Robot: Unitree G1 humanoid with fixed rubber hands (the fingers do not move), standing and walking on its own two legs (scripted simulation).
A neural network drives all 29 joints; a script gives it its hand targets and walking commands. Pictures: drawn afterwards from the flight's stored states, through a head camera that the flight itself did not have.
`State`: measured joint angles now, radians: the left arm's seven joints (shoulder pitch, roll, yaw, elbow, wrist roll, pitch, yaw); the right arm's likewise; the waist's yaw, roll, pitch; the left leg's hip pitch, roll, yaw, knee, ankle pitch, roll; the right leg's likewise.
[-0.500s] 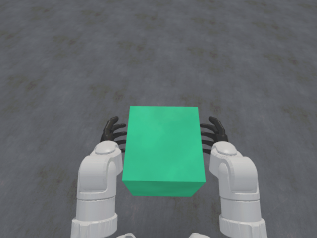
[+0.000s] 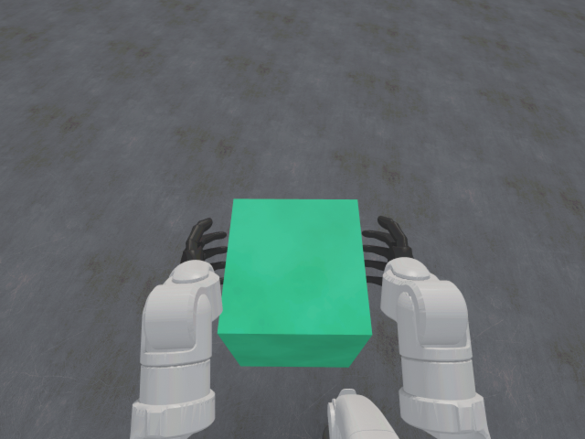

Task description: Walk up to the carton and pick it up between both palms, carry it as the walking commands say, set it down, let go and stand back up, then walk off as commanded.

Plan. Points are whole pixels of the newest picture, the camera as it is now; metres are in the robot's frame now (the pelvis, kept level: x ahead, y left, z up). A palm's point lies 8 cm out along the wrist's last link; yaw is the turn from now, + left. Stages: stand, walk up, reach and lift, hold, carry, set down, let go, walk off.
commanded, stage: carry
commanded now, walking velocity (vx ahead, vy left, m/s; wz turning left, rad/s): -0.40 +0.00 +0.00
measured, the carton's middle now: (294, 288) +0.32 +0.01 +0.01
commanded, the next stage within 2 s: none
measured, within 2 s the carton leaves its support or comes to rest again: neither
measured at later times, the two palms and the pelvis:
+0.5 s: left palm out of the picture +0.09 +0.09 +0.12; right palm out of the picture +0.06 -0.17 +0.11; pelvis -0.21 -0.03 +0.01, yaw -1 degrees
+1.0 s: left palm out of the picture -0.06 +0.11 +0.12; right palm out of the picture -0.07 -0.14 +0.11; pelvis -0.34 -0.01 +0.01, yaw +0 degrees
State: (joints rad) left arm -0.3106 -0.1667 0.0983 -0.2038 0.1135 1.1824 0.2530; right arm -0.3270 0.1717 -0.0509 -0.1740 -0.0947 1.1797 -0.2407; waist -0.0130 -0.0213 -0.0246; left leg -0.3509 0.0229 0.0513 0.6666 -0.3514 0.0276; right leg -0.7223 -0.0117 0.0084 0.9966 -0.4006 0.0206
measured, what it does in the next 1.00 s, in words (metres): walks backwards: right foot, then left foot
